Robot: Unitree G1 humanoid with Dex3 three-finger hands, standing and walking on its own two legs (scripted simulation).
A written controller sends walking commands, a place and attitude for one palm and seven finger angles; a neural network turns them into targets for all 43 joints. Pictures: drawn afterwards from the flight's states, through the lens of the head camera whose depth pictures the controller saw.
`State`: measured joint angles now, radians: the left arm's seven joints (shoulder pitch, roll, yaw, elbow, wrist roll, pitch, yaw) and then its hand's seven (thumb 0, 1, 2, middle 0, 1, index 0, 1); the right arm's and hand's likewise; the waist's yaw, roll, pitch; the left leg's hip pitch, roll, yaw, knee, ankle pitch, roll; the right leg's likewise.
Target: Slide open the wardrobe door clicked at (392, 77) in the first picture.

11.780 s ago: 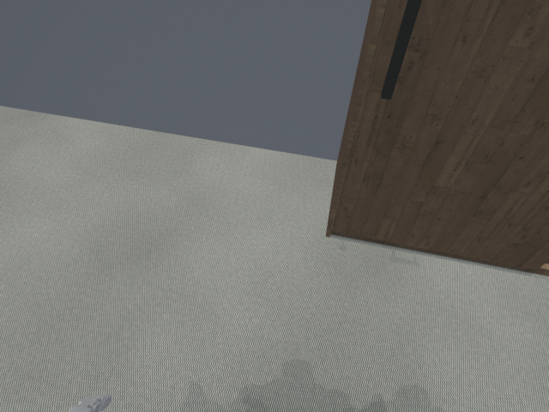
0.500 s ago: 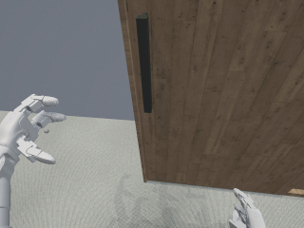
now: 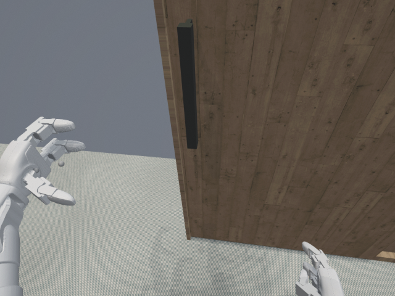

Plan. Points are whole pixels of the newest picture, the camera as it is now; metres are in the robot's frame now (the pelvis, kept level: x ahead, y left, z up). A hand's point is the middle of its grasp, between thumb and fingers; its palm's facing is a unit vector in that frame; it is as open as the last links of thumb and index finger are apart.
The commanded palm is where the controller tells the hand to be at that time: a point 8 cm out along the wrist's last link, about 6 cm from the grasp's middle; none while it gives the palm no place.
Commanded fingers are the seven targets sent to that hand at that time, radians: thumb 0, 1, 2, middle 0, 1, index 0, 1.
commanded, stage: move the hooked fingers beside the handle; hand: left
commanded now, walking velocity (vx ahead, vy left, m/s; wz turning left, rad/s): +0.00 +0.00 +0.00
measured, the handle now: (191, 92) +0.55 +0.07 +0.16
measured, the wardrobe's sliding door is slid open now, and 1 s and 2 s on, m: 0.00 0.00 0.00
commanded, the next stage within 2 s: none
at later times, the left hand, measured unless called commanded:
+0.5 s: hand (111, 139) +0.35 +0.21 +0.17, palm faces -0.05 -1.00 -0.02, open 14.0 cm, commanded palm +0.33 +0.26 +0.17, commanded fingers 0.00 -0.50 0.30 -0.30 -1.20 -0.30 -1.20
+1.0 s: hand (138, 120) +0.42 +0.18 +0.16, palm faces -0.03 -1.00 +0.00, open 14.0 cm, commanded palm +0.41 +0.23 +0.16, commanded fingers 0.00 -0.50 0.30 -0.30 -1.20 -0.30 -1.20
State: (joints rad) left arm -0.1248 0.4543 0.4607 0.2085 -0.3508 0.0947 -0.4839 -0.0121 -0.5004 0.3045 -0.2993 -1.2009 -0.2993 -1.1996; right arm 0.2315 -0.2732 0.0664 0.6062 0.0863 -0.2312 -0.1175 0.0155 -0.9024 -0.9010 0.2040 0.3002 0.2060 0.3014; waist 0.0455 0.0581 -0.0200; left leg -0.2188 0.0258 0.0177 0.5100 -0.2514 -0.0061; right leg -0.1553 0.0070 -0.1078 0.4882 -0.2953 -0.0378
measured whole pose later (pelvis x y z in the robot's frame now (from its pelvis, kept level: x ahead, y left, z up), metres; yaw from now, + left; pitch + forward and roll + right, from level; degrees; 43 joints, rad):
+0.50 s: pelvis +0.01 +0.01 +0.00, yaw -1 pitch +0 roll +0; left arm -0.32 0.35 0.30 0.28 -0.27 0.14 -0.32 -0.01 -0.50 0.30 -0.30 -1.20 -0.30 -1.20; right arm 0.25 -0.26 0.06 0.63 0.08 -0.18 -0.10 0.02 -0.90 -0.90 0.20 0.30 0.21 0.30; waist 0.01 0.05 -0.02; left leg -0.23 0.01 0.04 0.49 -0.25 0.01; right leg -0.19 -0.01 -0.08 0.49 -0.29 -0.02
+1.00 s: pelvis +0.01 +0.01 +0.00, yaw -1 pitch +1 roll +0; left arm -0.59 0.34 0.26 0.61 -0.21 0.06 -0.21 -0.01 -0.50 0.30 -0.30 -1.20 -0.30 -1.20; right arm 0.28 -0.27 0.04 0.66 0.07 -0.09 -0.10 0.01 -0.90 -0.90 0.20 0.30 0.21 0.30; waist -0.03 0.03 -0.02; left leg -0.27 0.02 0.04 0.50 -0.25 0.00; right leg -0.23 0.00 -0.08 0.49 -0.29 -0.03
